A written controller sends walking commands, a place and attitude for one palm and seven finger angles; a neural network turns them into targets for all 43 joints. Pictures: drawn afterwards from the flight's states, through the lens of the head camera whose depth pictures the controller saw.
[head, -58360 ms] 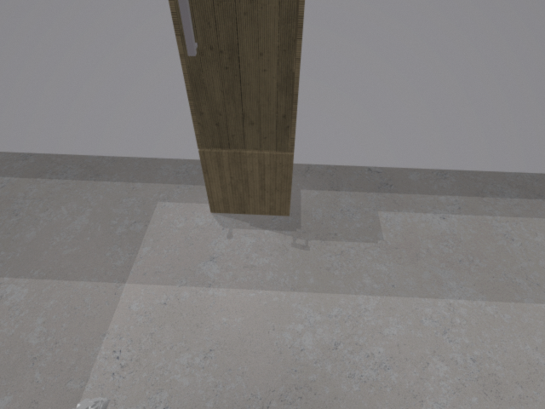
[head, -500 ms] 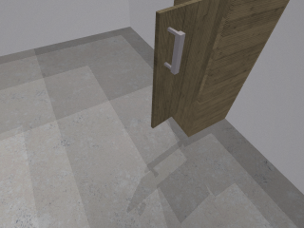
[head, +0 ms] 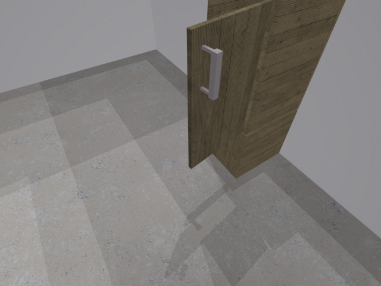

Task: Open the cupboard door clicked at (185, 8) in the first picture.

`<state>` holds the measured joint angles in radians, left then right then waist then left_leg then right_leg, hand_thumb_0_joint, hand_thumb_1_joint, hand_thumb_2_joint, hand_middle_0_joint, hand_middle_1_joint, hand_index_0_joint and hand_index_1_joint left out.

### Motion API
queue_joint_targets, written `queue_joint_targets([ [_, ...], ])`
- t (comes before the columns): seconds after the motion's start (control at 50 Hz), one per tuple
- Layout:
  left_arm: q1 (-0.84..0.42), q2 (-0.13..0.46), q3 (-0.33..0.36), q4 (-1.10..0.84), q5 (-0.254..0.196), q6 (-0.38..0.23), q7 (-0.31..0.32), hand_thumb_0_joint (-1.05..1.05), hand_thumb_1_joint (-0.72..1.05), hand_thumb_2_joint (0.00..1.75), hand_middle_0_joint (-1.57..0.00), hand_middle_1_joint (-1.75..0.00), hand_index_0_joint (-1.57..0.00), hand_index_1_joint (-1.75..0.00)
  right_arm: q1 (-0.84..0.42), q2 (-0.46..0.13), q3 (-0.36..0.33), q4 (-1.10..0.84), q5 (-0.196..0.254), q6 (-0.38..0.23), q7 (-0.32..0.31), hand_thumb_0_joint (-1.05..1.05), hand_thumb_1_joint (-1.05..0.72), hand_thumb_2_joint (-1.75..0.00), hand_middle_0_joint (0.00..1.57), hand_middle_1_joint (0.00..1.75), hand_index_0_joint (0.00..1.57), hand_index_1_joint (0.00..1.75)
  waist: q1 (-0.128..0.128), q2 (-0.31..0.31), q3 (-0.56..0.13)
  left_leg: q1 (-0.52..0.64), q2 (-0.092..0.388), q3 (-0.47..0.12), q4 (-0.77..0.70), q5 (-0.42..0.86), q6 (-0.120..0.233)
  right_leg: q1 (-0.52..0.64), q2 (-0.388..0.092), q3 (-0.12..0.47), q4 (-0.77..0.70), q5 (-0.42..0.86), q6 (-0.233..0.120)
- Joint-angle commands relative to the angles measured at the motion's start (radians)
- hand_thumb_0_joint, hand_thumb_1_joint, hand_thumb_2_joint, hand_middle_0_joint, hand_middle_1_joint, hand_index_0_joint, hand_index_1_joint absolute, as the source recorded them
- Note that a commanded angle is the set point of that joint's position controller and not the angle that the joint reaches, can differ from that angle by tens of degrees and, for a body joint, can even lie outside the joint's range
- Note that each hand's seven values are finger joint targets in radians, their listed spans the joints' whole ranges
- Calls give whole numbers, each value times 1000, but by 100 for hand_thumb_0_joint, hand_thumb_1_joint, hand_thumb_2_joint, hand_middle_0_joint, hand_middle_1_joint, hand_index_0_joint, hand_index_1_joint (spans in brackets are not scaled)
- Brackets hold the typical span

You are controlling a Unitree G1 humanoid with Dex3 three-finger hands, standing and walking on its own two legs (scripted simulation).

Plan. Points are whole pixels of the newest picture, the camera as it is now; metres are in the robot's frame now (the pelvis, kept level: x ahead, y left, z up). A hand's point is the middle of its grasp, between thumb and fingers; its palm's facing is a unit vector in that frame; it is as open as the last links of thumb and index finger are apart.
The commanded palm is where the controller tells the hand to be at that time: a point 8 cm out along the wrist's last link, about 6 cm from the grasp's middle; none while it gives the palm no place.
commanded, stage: let the arm hang, fingers relaxed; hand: left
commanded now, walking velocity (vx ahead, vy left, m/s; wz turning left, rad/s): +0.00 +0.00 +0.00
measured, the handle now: (209, 73) +0.66 -0.02 +0.12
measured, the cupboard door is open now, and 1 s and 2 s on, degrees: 99 99 99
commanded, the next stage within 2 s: look to check the result in 0.14 s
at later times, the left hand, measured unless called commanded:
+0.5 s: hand out of the picture -0.01 +0.18 -0.17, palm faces +0.06 -0.98 -0.21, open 7.4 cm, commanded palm none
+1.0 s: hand out of the picture +0.05 +0.19 -0.17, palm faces +0.04 -0.97 -0.24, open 7.4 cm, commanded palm none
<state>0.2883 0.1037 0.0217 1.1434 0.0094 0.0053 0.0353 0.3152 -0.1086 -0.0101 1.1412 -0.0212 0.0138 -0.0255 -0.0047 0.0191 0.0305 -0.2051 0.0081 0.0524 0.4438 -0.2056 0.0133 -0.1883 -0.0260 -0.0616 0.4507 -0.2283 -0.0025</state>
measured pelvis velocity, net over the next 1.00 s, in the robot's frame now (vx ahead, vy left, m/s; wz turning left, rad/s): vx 0.02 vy -0.01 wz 0.00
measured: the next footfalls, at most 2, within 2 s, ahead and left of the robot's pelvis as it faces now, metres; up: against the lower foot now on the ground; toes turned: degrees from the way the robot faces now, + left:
none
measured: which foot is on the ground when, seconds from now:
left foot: down 0.00-1.00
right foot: down 0.00-1.00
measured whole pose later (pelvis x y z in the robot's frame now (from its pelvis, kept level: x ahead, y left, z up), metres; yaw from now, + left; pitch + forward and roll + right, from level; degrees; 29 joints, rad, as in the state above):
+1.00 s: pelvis +0.02 -0.01 +0.00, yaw +0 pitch -2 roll +0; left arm 0.20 0.20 0.02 1.14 0.01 -0.01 0.02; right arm 0.19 -0.21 -0.01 1.14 -0.02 0.00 -0.02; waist 0.00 0.02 0.06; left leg -0.15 0.02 0.04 0.37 -0.20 0.00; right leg -0.13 -0.01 -0.07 0.37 -0.22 -0.01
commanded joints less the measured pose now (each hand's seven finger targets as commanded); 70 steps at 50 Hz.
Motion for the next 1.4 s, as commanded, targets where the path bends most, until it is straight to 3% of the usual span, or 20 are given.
queue_joint_targets([
  [0.0,81,110,19,-21,2,-14,4,0,90,90,-20,-30,-20,-30,69,-82,-12,-19,-3,-12,-9,0,-90,-90,20,30,20,30,2,7,80,-55,82,-93,-120,-44,16,-52,-75,73,-106,-35,-34],
  [0.1,78,114,20,-21,2,-14,3,0,90,90,-20,-30,-20,-30,67,-92,-13,-22,-2,-14,-10,0,-90,-90,20,30,20,30,1,13,78,-53,86,-100,-127,-45,16,-45,-75,66,-104,-21,-32],
  [0.22,75,129,22,-23,4,-18,3,0,90,90,-20,-30,-20,-30,57,-110,-18,-30,1,-14,-9,0,-90,-90,20,30,20,30,2,-22,63,-32,88,-97,-120,-27,19,-42,-77,69,-113,-18,-32],
  [0.7,-10,199,19,-29,1,-28,-5,0,90,90,-20,-30,-20,-30,-46,-179,-19,-24,1,-20,-6,0,-90,-90,20,30,20,30,0,-14,40,31,95,-92,-127,76,10,-1,-93,82,-146,53,-34],
  [1.38,-99,295,24,-41,-1,-43,-10,0,90,90,-20,-30,-20,-30,-144,-275,-21,-32,2,-29,-5,0,-90,-90,20,30,20,30,4,-32,-29,110,115,-92,-149,197,4,86,-107,85,-171,247,-41],
])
